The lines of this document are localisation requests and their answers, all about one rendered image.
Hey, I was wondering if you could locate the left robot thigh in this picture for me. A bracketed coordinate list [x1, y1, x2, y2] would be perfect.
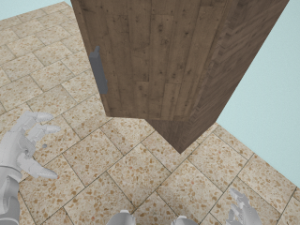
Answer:
[106, 212, 136, 225]

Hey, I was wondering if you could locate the handle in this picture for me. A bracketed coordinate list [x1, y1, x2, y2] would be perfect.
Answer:
[88, 46, 108, 95]

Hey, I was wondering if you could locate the left robot shin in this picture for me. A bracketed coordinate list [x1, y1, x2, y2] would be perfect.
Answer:
[120, 209, 129, 213]

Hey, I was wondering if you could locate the robot left hand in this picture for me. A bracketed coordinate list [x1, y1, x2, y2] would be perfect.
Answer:
[0, 110, 61, 179]

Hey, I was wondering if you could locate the cupboard door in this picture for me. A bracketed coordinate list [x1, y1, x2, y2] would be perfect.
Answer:
[70, 0, 233, 122]

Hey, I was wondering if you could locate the robot right hand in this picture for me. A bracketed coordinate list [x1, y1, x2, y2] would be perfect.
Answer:
[225, 187, 263, 225]

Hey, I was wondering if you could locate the robot left forearm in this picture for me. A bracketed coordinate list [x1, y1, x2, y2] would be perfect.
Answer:
[0, 165, 23, 225]

